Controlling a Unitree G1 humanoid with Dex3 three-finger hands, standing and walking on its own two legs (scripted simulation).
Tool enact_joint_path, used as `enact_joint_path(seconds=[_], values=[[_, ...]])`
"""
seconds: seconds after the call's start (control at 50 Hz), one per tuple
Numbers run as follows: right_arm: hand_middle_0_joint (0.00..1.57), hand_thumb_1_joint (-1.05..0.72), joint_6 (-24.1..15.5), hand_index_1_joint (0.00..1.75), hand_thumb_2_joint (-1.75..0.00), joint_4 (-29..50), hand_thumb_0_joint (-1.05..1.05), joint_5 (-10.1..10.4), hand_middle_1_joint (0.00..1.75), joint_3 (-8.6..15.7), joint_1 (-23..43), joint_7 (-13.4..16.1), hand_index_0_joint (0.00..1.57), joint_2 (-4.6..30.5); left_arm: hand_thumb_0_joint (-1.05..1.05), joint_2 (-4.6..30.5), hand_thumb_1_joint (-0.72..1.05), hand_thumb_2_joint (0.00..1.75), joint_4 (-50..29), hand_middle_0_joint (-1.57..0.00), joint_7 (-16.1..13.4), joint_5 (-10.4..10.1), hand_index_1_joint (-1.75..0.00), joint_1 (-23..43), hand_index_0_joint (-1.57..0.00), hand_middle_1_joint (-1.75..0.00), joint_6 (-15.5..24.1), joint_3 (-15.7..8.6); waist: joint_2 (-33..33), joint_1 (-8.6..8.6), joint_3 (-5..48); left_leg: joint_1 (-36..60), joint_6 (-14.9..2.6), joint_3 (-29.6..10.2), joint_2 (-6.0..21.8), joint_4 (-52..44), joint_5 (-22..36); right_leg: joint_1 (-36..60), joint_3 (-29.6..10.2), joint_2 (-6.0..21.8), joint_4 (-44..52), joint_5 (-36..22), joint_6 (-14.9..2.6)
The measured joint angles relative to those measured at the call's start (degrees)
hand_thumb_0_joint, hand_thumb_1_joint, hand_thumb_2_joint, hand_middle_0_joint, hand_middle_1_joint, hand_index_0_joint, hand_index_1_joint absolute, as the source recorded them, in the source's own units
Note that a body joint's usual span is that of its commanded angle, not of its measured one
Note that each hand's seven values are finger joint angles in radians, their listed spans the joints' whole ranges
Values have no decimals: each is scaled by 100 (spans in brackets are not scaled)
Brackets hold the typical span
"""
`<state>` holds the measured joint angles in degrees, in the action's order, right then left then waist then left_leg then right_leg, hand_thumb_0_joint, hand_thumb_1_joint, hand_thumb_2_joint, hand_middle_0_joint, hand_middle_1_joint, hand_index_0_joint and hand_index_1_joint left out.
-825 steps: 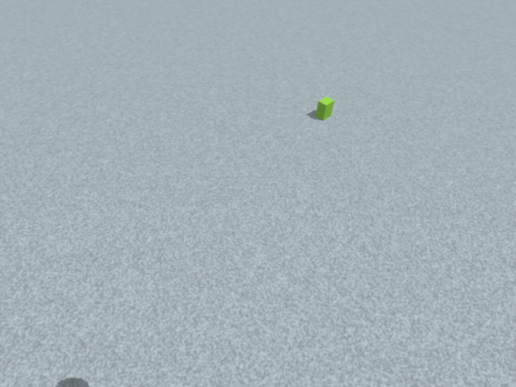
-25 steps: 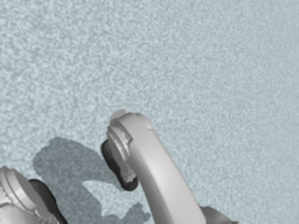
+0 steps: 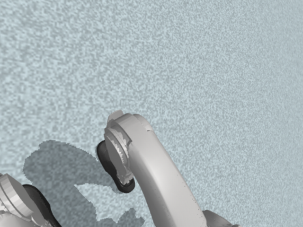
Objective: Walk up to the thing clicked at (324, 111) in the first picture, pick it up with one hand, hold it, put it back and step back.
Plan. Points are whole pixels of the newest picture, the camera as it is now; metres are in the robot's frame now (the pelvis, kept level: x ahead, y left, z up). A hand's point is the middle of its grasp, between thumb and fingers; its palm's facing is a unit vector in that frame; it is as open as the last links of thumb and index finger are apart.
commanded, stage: rest palm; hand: left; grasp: from above
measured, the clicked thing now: out of the picture +0.47 +0.34 -0.27
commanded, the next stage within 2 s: close in 0.34 s
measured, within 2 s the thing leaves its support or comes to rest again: neither
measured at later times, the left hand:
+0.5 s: hand out of the picture +0.47 +0.34 -0.24, palm faces -0.03 -0.42 -0.91, open 13.0 cm
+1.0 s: hand out of the picture +0.47 +0.34 -0.23, palm faces -0.04 -0.43 -0.90, open 12.2 cm
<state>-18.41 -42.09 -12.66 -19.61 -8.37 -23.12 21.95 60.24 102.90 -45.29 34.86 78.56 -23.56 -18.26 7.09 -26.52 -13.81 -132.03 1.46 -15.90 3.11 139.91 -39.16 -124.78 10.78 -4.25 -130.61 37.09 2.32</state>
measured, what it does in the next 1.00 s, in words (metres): stands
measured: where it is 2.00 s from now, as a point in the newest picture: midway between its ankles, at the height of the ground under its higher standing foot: (86, 197)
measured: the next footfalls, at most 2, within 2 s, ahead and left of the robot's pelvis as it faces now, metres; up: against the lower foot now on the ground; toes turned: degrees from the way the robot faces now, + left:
none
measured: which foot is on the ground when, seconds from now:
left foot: down 0.00-1.00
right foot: down 0.00-1.00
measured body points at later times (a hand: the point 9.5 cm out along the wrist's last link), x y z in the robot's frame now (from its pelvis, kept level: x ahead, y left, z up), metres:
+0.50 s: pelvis +0.00 +0.00 +0.00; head +0.31 +0.10 +0.31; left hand +0.47 +0.36 -0.19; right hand +0.00 -0.24 -0.05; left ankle +0.07 +0.14 -0.30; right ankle +0.12 -0.11 -0.30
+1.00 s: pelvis +0.00 +0.00 +0.00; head +0.30 +0.11 +0.31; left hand +0.47 +0.35 -0.18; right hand -0.01 -0.24 -0.04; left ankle +0.07 +0.14 -0.30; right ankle +0.12 -0.11 -0.30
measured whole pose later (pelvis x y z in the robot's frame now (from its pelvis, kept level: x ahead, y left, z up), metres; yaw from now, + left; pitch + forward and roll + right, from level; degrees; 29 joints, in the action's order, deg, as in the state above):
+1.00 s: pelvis +0.00 +0.00 +0.00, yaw -1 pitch +29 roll -15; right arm -18.0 -39.9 -12.1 -20.8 -8.0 -22.4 22.6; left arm 61.3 102.7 -44.7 34.8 78.1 -23.8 -17.7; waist 7.2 -27.0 -14.0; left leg -131.7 1.3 -16.9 3.4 140.4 -39.6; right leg -124.2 11.5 -4.8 -130.1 36.8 2.7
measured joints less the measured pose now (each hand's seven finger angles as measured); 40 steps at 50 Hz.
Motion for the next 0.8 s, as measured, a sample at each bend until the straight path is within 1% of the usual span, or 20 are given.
enact_joint_path(seconds=[0.06,0.12,0.24,0.32,0.48,0.52,0.6,0.74,0.8], values=[[20,-92,-11,30,-91,27,0,2,30,-12,28,2,20,40,-1,15,-52,108,-43,-10,22,-9,-111,39,-8,-108,3,34,18,-11,-32,-3,5,-13,1,4,-8,-3,10,-3,2,3,-2],[20,-92,-6,30,-91,63,0,12,30,-24,62,4,20,70,-1,23,-51,110,-87,-11,35,34,-112,59,-9,-109,-1,63,28,-25,-52,-7,8,-26,5,12,-19,-7,20,-9,4,6,-1],[20,-92,16,30,-91,150,0,51,30,-39,89,9,20,82,-1,73,-50,113,-71,-12,1,52,-114,86,-10,-111,-32,24,39,-41,-71,14,15,-50,28,25,-59,3,36,-33,10,14,-2],[20,-92,21,30,-91,199,0,74,30,-68,75,-3,20,76,-1,98,-49,114,-43,-13,-15,7,-115,43,-10,-112,-60,5,31,-43,-54,15,24,-71,32,36,-75,0,52,-39,7,19,-7],[20,-92,33,30,-91,232,0,75,30,-98,78,10,20,66,-1,88,-46,115,-124,-14,52,-73,-117,-53,-12,-115,-42,18,30,-8,-71,9,19,-75,31,52,-65,-3,54,-42,-2,7,-1],[20,-92,38,30,-91,236,0,82,30,-108,89,16,20,68,-1,86,-45,114,-138,-14,66,-76,-117,-66,-12,-114,-25,5,29,1,-66,6,15,-79,36,58,-63,-6,56,-49,0,-2,4],[20,-91,45,30,-90,229,0,85,30,-104,107,42,20,51,-1,101,-44,109,-131,-14,93,-22,-114,-79,-13,-113,-19,-7,20,-7,-49,-2,7,-84,30,59,-51,-1,60,-46,7,-10,11],[20,-91,55,30,-90,214,0,81,30,-103,96,72,20,40,0,104,-39,103,-94,-16,96,16,-109,-68,-16,-109,-30,38,8,-11,-22,11,2,-90,30,52,-61,21,66,-48,26,-3,16],[20,-91,56,30,-90,230,0,68,30,-104,84,73,20,50,0,103,-37,101,-83,-18,94,0,-108,-66,-18,-107,-40,50,0,-25,-22,17,-7,-84,26,41,-58,33,63,-43,36,0,22]])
